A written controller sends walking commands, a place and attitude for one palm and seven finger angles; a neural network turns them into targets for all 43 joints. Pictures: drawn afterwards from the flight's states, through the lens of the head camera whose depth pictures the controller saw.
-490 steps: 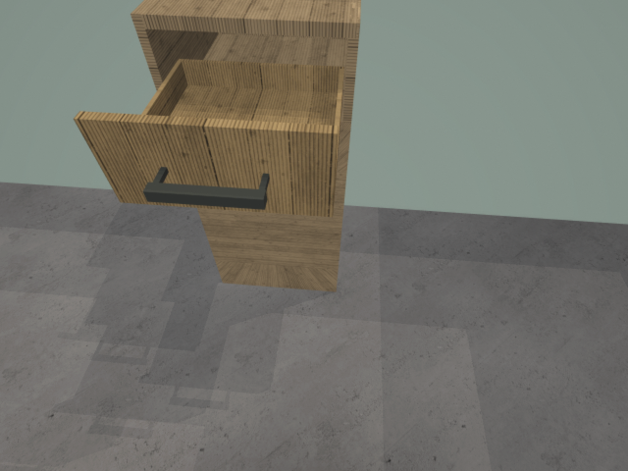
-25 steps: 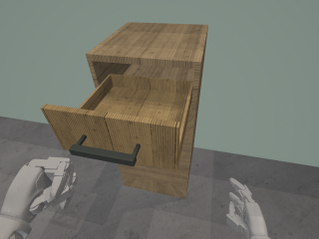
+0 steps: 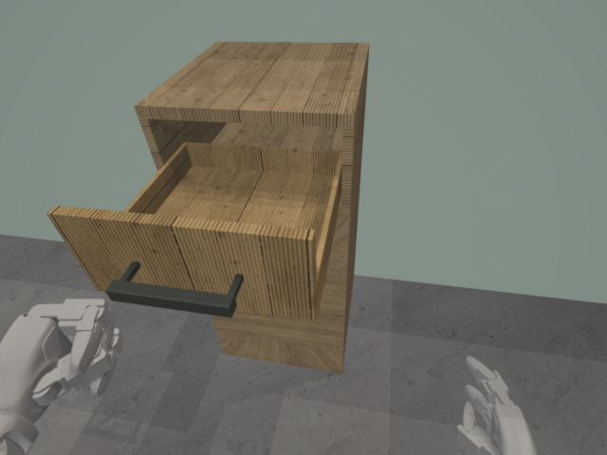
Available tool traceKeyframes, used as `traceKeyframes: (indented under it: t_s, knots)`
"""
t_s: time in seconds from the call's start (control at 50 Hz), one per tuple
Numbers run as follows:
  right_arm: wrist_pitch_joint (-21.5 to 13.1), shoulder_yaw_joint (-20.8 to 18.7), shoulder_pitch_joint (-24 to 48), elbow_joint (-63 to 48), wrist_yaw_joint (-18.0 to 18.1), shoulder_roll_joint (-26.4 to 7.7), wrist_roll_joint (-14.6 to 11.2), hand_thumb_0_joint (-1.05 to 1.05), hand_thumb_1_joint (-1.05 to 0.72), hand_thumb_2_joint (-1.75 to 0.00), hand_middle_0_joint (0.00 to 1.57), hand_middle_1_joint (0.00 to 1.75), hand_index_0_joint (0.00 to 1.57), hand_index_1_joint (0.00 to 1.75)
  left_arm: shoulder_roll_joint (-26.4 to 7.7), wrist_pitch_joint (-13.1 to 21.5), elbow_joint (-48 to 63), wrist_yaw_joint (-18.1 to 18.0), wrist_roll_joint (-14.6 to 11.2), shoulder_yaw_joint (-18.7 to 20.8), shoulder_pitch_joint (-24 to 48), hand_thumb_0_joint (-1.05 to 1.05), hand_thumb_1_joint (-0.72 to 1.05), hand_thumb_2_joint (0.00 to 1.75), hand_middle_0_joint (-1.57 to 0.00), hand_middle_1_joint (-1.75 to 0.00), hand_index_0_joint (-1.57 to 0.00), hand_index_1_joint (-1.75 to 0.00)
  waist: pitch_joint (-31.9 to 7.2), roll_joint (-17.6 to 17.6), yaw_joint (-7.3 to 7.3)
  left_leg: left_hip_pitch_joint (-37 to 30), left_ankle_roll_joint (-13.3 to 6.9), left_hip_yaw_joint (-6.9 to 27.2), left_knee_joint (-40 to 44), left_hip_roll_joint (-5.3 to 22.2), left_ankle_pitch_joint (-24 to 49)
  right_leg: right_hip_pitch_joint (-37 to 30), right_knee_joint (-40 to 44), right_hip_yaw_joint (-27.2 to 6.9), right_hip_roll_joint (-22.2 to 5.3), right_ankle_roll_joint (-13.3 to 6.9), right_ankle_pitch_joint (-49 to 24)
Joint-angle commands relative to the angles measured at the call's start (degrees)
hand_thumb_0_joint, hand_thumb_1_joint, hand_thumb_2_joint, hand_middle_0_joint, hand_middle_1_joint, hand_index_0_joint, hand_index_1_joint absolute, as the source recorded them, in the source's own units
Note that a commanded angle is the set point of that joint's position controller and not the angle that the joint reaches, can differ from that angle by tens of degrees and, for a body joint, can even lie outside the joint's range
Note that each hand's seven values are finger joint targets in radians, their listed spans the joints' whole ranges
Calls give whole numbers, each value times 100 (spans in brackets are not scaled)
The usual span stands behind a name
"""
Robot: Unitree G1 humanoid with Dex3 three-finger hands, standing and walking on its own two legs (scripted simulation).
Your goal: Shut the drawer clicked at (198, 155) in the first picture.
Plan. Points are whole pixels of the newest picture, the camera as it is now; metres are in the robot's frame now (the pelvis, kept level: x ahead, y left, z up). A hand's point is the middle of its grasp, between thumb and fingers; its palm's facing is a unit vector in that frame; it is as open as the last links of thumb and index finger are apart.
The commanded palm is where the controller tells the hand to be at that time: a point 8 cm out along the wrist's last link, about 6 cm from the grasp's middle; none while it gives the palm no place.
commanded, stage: bring the fist close to the handle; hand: left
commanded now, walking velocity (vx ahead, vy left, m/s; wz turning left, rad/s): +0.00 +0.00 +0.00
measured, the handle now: (177, 286) +0.32 +0.23 +0.07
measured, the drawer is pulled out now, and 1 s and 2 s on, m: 0.30 0.30 0.28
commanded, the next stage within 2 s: push the drawer shut in 1.34 s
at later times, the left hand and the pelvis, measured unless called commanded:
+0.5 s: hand (146, 359) +0.19 +0.20 +0.11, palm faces -0.01 -1.00 -0.10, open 3.3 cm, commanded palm +0.15 +0.25 +0.12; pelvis +0.01 +0.01 +0.00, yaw +1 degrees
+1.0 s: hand (180, 350) +0.22 +0.19 +0.07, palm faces -0.04 -1.00 -0.07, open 3.3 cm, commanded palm +0.19 +0.24 +0.07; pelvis +0.00 +0.01 -0.01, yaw +1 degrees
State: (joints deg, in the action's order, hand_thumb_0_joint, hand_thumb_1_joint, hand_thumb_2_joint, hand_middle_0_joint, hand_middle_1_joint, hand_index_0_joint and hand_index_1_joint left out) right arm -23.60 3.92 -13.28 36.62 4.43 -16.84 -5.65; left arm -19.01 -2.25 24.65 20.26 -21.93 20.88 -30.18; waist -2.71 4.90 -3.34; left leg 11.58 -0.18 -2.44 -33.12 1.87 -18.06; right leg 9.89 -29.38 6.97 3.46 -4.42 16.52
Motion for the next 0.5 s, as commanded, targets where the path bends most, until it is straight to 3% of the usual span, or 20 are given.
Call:
traceKeyframes:
  t_s: [0.0, 0.06, 0.1, 0.14, 0.18, 0.22, 0.28, 0.32, 0.34, 0.38, 0.44, 0.48]
  knots:
    - [-387, -289, 1010, -974, 44, -550, 14, 0, -90, -90, 20, 30, 20, 30, -840, 371, 766, -9, -125, 537, 398, 0, 90, 90, -140, -160, -140, -160, 132, -462, 8, -3, -115, 439, 272, -78, 716, 543, 924, -1131, -578, 642, -400]
    - [-429, -309, 955, -1025, 30, -543, 42, 0, -90, -90, 20, 30, 20, 30, -754, 500, 904, 1, -59, 347, 549, 0, 90, 90, -140, -160, -140, -160, -170, -358, 33, -97, -152, 403, 264, -115, 859, 461, 735, -983, -546, 603, -654]
    - [-427, -330, 911, -981, 11, -531, 78, 0, -90, -90, 20, 30, 20, 30, -671, 600, 960, -61, 36, 175, 575, 0, 90, 90, -140, -160, -140, -160, -109, -197, 58, -84, -171, 378, 280, -139, 933, 505, 685, -878, -497, 536, -708]
    - [-448, -339, 859, -981, -9, -517, 104, 0, -90, -90, 20, 30, 20, 30, -638, 708, 938, -97, 104, 63, 680, 0, 90, 90, -140, -160, -140, -160, -182, -368, 81, -76, -187, 394, 307, -143, 973, 494, 579, -744, -464, 502, -799]
    - [-430, -363, 877, -910, -18, -508, 145, 0, -90, -90, 20, 30, 20, 30, -741, 788, 878, -173, 186, 184, 585, 0, 90, 90, -140, -160, -140, -160, -261, -277, 41, -80, -189, 382, 266, -146, 1074, 460, 529, -737, -466, 475, -991]
    - [-386, -379, 858, -952, -51, -459, 150, 0, -90, -90, 20, 30, 20, 30, -527, 846, 799, -186, 216, 19, 409, 0, 90, 90, -140, -160, -140, -160, -290, -405, 40, -46, -186, 373, 293, -153, 1203, 446, 415, -639, -446, 471, -1259]
    - [-330, -361, 896, -915, -60, -457, 161, 0, -90, -90, 20, 30, 20, 30, -491, 904, 712, -212, 281, -125, 714, 0, 90, 90, -140, -160, -140, -160, -171, -137, 94, 22, -175, 363, 321, -166, 1020, 562, 398, -563, -411, 417, -973]
    - [-318, -378, 809, -936, -68, -453, 182, 0, -90, -90, 20, 30, 20, 30, -265, 944, 641, -219, 286, -356, 677, 0, 90, 90, -140, -160, -140, -160, -232, -241, 137, -13, -183, 381, 334, -166, 1051, 584, 336, -474, -392, 405, -1002]
    - [-318, -394, 802, -941, -79, -444, 184, 0, -90, -90, 20, 30, 20, 30, -280, 965, 614, -221, 296, -352, 630, 0, 90, 90, -140, -160, -140, -160, -316, -392, 129, -13, -193, 394, 309, -161, 1111, 577, 300, -463, -389, 415, -1115]
    - [-302, -409, 836, -917, -107, -448, 212, 0, -90, -90, 20, 30, 20, 30, -358, 1042, 627, -255, 349, -289, 569, 0, 90, 90, -140, -160, -140, -160, -448, -353, 93, 23, -189, 394, 262, -178, 1194, 518, 231, -463, -395, 397, -1213]
    - [-228, -414, 783, -936, -143, -430, 229, 0, -90, -90, 20, 30, 20, 30, -189, 1112, 469, -269, 418, -491, 526, 0, 90, 90, -140, -160, -140, -160, -409, -470, 134, 108, -180, 392, 250, -171, 1238, 601, 127, -383, -378, 390, -1253]
    - [-186, -439, 815, -898, -131, -441, 238, 0, -90, -90, 20, 30, 20, 30, -305, 1179, 410, -327, 440, -395, 690, 0, 90, 90, -140, -160, -140, -160, -347, -365, 144, 187, -181, 387, 215, -172, 1111, 678, 152, -433, -384, 386, -1075]
